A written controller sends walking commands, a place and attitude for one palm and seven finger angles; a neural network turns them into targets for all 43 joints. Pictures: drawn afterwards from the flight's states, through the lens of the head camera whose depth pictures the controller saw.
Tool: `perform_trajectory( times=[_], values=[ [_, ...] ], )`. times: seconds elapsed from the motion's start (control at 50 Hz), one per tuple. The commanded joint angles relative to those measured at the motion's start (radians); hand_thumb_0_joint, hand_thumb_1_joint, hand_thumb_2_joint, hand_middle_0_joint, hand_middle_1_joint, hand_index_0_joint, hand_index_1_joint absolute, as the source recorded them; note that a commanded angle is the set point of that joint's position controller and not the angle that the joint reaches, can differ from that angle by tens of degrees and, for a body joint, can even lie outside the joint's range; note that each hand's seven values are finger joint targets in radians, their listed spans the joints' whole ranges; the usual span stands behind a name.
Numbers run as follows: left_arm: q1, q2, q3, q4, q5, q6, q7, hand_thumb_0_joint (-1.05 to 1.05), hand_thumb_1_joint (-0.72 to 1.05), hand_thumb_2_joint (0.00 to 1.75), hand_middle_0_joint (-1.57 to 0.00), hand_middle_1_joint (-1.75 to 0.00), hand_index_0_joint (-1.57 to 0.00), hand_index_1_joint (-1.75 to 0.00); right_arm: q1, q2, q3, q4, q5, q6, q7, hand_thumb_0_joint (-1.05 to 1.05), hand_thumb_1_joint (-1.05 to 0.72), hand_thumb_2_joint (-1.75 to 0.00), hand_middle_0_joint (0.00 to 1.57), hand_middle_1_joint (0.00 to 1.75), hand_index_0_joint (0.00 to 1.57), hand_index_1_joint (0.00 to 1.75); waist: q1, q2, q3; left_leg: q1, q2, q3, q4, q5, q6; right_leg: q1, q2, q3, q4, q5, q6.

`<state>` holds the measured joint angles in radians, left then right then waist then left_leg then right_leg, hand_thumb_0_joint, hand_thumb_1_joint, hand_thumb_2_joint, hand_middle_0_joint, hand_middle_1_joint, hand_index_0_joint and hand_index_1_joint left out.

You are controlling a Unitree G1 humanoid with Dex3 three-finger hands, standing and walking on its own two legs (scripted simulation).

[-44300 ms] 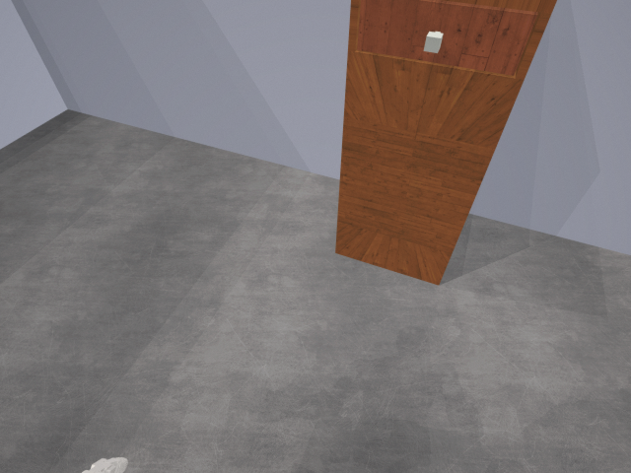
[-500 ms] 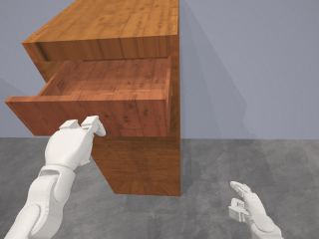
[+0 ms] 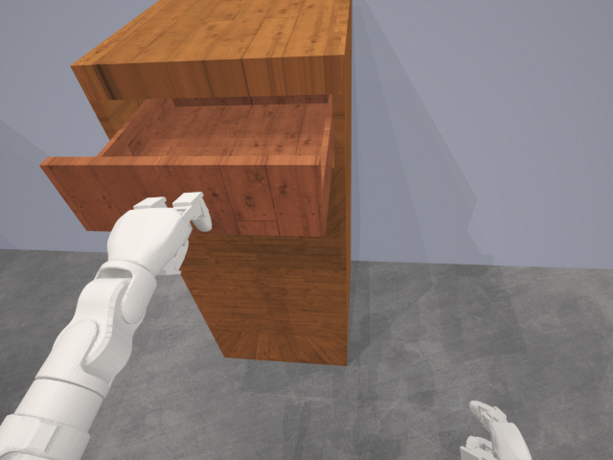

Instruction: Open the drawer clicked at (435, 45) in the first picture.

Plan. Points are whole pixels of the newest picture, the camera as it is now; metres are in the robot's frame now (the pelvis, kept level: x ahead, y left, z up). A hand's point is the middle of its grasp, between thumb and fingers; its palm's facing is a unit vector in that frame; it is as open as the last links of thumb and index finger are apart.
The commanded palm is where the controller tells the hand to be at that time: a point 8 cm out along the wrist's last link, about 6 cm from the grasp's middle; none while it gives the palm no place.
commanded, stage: pull the drawer open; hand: left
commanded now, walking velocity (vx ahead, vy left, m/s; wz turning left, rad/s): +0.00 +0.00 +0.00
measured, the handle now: (178, 219) +0.38 +0.21 +0.14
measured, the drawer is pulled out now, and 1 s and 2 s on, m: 0.18 0.22 0.30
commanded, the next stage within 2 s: open the thumb to release the handle in 1.82 s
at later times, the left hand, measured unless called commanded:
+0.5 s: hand (171, 265) +0.32 +0.21 +0.11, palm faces +0.07 -0.15 -0.99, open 6.2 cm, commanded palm +0.26 +0.23 +0.18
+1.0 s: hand (161, 284) +0.29 +0.21 +0.12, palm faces +0.07 -0.11 -0.99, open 6.2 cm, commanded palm +0.27 +0.23 +0.18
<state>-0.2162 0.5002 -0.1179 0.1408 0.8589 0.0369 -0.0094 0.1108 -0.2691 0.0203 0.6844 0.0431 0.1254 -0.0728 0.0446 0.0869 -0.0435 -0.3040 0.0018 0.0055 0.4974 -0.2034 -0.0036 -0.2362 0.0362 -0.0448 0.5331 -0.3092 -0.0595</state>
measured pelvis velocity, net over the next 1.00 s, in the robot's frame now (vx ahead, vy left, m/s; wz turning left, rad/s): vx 0.03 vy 0.01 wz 0.02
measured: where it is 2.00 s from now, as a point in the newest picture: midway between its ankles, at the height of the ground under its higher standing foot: outside the picture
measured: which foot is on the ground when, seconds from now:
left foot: down 0.00-1.00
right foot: down 0.00-1.00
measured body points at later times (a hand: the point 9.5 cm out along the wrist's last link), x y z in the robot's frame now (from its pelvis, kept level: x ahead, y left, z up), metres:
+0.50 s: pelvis +0.01 +0.02 +0.00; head +0.00 -0.02 +0.45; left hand +0.31 +0.22 +0.17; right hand +0.19 -0.21 -0.10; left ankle +0.04 +0.13 -0.73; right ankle -0.02 -0.08 -0.73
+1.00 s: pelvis +0.03 +0.01 +0.00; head +0.03 -0.04 +0.45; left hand +0.28 +0.22 +0.17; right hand +0.28 -0.16 -0.09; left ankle +0.04 +0.13 -0.73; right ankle -0.02 -0.08 -0.73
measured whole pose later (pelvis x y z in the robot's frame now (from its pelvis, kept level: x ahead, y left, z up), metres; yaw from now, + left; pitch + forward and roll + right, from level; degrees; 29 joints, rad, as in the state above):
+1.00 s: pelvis +0.03 +0.01 +0.00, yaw +1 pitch +1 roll +1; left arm 0.05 0.48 -0.19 -0.24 0.88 0.17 0.01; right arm 0.00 -0.23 0.05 0.65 0.03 0.15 -0.01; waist 0.12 0.11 -0.06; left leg -0.28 -0.03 0.00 0.52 -0.26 0.01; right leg -0.20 0.01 -0.05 0.53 -0.36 -0.04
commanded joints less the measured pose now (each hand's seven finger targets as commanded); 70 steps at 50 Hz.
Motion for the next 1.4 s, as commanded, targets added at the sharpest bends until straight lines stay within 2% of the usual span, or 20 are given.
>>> perform_trajectory(
  times=[0.0, 0.14, 0.18, 0.22, 0.42, 0.64, 0.68, 0.7, 0.78, 0.8, 0.9, 0.92, 1.0, 1.08, 1.12, 1.18, 1.2, 1.28, 1.32, 1.38],
  values=[
    [-0.385, 0.282, 0.212, -0.11, 0.021, -0.003, 0.06, 0.0, 0.9, 0.9, -0.4, -1.35, -0.4, -1.35, -0.172, -0.083, -0.031, -0.169, 0.0, -0.066, -0.012, 0.0, -0.9, -0.9, 0.2, 0.3, 0.2, 0.3, 0.023, -0.083, -0.186, 0.049, -0.049, 0.032, -0.028, 0.027, 0.044, 0.027, -0.05, 0.117, -0.151, 0.077, 0.058],
    [-0.411, 0.26, 0.191, -0.084, 0.02, -0.004, 0.077, 0.0, 0.9, 0.9, -0.4, -1.35, -0.4, -1.35, -0.151, -0.089, -0.04, -0.165, 0.006, -0.076, -0.012, 0.0, -0.9, -0.9, 0.2, 0.3, 0.2, 0.3, 0.017, -0.092, -0.171, 0.057, -0.045, 0.033, -0.036, 0.004, 0.045, -0.004, -0.046, 0.107, -0.16, 0.022, 0.054],
    [-0.396, 0.295, 0.224, -0.047, 0.018, 0.003, 0.079, 0.0, 0.9, 0.9, -0.4, -1.35, -0.4, -1.35, -0.15, -0.096, -0.04, -0.16, 0.007, -0.075, -0.015, 0.0, -0.9, -0.9, 0.2, 0.3, 0.2, 0.3, 0.02, -0.115, -0.165, 0.045, -0.041, 0.034, -0.035, -0.006, 0.043, 0.004, -0.048, 0.118, -0.169, -0.003, 0.054],
    [-0.359, 0.255, 0.197, -0.102, 0.014, 0.004, 0.075, 0.0, 0.9, 0.9, -0.4, -1.35, -0.4, -1.35, -0.16, -0.088, -0.037, -0.176, 0.006, -0.079, -0.01, 0.0, -0.9, -0.9, 0.2, 0.3, 0.2, 0.3, 0.032, -0.098, -0.179, 0.057, -0.041, 0.031, -0.043, 0.012, 0.045, 0.018, -0.048, 0.106, -0.154, 0.025, 0.052],
    [0.068, 0.182, 0.224, -0.437, 0.003, 0.058, 0.07, 0.0, 0.9, 0.9, -0.4, -1.35, -0.4, -1.35, -0.209, -0.075, -0.032, -0.245, -0.008, -0.075, 0.052, 0.0, -0.9, -0.9, 0.2, 0.3, 0.2, 0.3, 0.089, -0.053, -0.237, 0.141, -0.026, 0.025, -0.059, 0.222, 0.037, 0.096, -0.018, 0.048, -0.085, 0.271, 0.034],
    [0.454, 0.121, 0.211, -0.812, 0.018, 0.129, 0.101, 0.0, 0.9, 0.9, -0.4, -1.35, -0.4, -1.35, -0.207, -0.064, -0.027, -0.263, -0.017, -0.059, 0.125, 0.0, -0.9, -0.9, 0.2, 0.3, 0.2, 0.3, 0.079, -0.019, -0.257, 0.215, -0.003, 0.015, 0.001, 0.532, 0.027, 0.098, -0.006, 0.022, -0.042, 0.483, 0.039],
    [0.165, 0.14, 0.182, -0.732, 0.04, 0.146, 0.113, 0.0, 0.9, 0.9, -0.4, -1.35, -0.4, -1.35, -0.201, -0.073, -0.025, -0.218, -0.019, -0.053, 0.112, 0.0, -0.9, -0.9, 0.2, 0.3, 0.2, 0.3, 0.021, -0.023, -0.19, 0.212, -0.001, 0.008, 0.016, 0.447, 0.02, 0.002, 0.006, 0.022, -0.045, 0.406, 0.032],
    [0.08, 0.121, 0.152, -0.679, 0.064, 0.153, 0.12, 0.0, 0.9, 0.9, -0.4, -1.35, -0.4, -1.35, -0.198, -0.068, -0.023, -0.21, -0.023, -0.053, 0.104, 0.0, -0.9, -0.9, 0.2, 0.3, 0.2, 0.3, 0.02, -0.008, -0.191, 0.211, -0.003, 0.003, 0.018, 0.414, 0.02, -0.027, 0.006, 0.017, -0.046, 0.363, 0.029],
    [0.065, 0.155, 0.17, -0.633, 0.057, 0.171, 0.116, 0.0, 0.9, 0.9, -0.4, -1.35, -0.4, -1.35, -0.212, -0.067, -0.025, -0.201, -0.015, -0.043, 0.083, 0.0, -0.9, -0.9, 0.2, 0.3, 0.2, 0.3, 0.036, -0.036, -0.267, 0.236, -0.018, -0.004, 0.035, 0.441, 0.02, 0.024, 0.003, 0.029, -0.038, 0.434, 0.026],
    [0.04, 0.124, 0.129, -0.615, 0.068, 0.173, 0.105, 0.0, 0.9, 0.9, -0.4, -1.35, -0.4, -1.35, -0.207, -0.057, -0.018, -0.198, -0.02, -0.042, 0.081, 0.0, -0.9, -0.9, 0.2, 0.3, 0.2, 0.3, 0.038, -0.063, -0.284, 0.229, -0.024, -0.001, 0.036, 0.443, 0.023, 0.034, -0.007, 0.025, -0.034, 0.452, 0.031],
    [-0.036, 0.17, 0.153, -0.564, 0.046, 0.17, 0.067, 0.0, 0.9, 0.9, -0.4, -1.35, -0.4, -1.35, -0.241, -0.053, -0.002, -0.193, -0.022, -0.027, 0.061, 0.0, -0.9, -0.9, 0.2, 0.3, 0.2, 0.3, 0.039, -0.107, -0.271, 0.195, -0.04, 0.007, 0.021, 0.366, 0.03, 0.074, -0.019, 0.034, -0.049, 0.479, 0.039],
    [-0.018, 0.181, 0.17, -0.506, 0.042, 0.168, 0.061, 0.0, 0.9, 0.9, -0.4, -1.35, -0.4, -1.35, -0.24, -0.054, -0.005, -0.183, -0.02, -0.019, 0.054, 0.0, -0.9, -0.9, 0.2, 0.3, 0.2, 0.3, 0.032, -0.117, -0.219, 0.175, -0.039, 0.008, 0.012, 0.342, 0.03, 0.061, -0.016, 0.035, -0.06, 0.468, 0.04],
    [-0.052, 0.183, 0.165, -0.509, 0.03, 0.135, 0.036, 0.0, 0.9, 0.9, -0.4, -1.35, -0.4, -1.35, -0.263, -0.047, 0.007, -0.204, -0.021, -0.025, 0.044, 0.0, -0.9, -0.9, 0.2, 0.3, 0.2, 0.3, 0.046, -0.078, -0.221, 0.165, -0.046, 0.012, -0.008, 0.252, 0.033, 0.069, -0.022, 0.049, -0.085, 0.372, 0.044],
    [0.108, 0.242, 0.255, -0.549, -0.002, 0.095, 0.028, 0.0, 0.9, 0.9, -0.4, -1.35, -0.4, -1.35, -0.271, -0.059, 0.002, -0.225, -0.022, -0.032, 0.047, 0.0, -0.9, -0.9, 0.2, 0.3, 0.2, 0.3, 0.072, -0.064, -0.208, 0.154, -0.045, 0.017, -0.016, 0.232, 0.035, 0.112, -0.026, 0.072, -0.096, 0.391, 0.047],
    [0.193, 0.193, 0.229, -0.58, -0.001, 0.073, 0.024, 0.0, 0.9, 0.9, -0.4, -1.35, -0.4, -1.35, -0.263, -0.048, 0.002, -0.232, -0.029, -0.037, 0.054, 0.0, -0.9, -0.9, 0.2, 0.3, 0.2, 0.3, 0.072, -0.074, -0.198, 0.134, -0.047, 0.02, -0.024, 0.226, 0.037, 0.12, -0.035, 0.069, -0.093, 0.393, 0.052],
    [0.391, 0.252, 0.326, -0.66, -0.03, 0.063, 0.042, 0.0, 0.9, 0.9, -0.4, -1.35, -0.4, -1.35, -0.267, -0.07, -0.003, -0.265, -0.026, -0.045, 0.061, 0.0, -0.9, -0.9, 0.2, 0.3, 0.2, 0.3, 0.099, -0.069, -0.208, 0.116, -0.044, 0.028, -0.014, 0.216, 0.033, 0.154, -0.039, 0.086, -0.083, 0.433, 0.058],
    [0.406, 0.224, 0.301, -0.697, -0.027, 0.058, 0.045, 0.0, 0.9, 0.9, -0.4, -1.35, -0.4, -1.35, -0.265, -0.061, 0.001, -0.27, -0.028, -0.047, 0.064, 0.0, -0.9, -0.9, 0.2, 0.3, 0.2, 0.3, 0.092, -0.064, -0.198, 0.103, -0.045, 0.031, -0.015, 0.204, 0.033, 0.142, -0.045, 0.081, -0.08, 0.42, 0.061],
    [0.587, 0.275, 0.4, -0.784, -0.055, 0.053, 0.093, 0.0, 0.9, 0.9, -0.4, -1.35, -0.4, -1.35, -0.244, -0.087, -0.016, -0.288, -0.022, -0.063, 0.067, 0.0, -0.9, -0.9, 0.2, 0.3, 0.2, 0.3, 0.098, -0.064, -0.194, 0.09, -0.042, 0.036, 0.016, 0.2, 0.027, 0.132, -0.048, 0.109, -0.066, 0.494, 0.067],
    [0.681, 0.221, 0.373, -0.832, -0.062, 0.051, 0.115, 0.0, 0.9, 0.9, -0.4, -1.35, -0.4, -1.35, -0.223, -0.082, -0.021, -0.299, -0.022, -0.07, 0.074, 0.0, -0.9, -0.9, 0.2, 0.3, 0.2, 0.3, 0.094, -0.056, -0.184, 0.082, -0.041, 0.041, 0.027, 0.208, 0.029, 0.107, -0.052, 0.097, -0.052, 0.523, 0.071],
    [0.738, 0.247, 0.415, -0.866, -0.068, 0.053, 0.153, 0.0, 0.9, 0.9, -0.4, -1.35, -0.4, -1.35, -0.212, -0.096, -0.033, -0.302, -0.019, -0.073, 0.076, 0.0, -0.9, -0.9, 0.2, 0.3, 0.2, 0.3, 0.093, -0.053, -0.171, 0.075, -0.039, 0.04, 0.041, 0.198, 0.025, 0.066, -0.038, 0.105, -0.053, 0.462, 0.063]
  ],
)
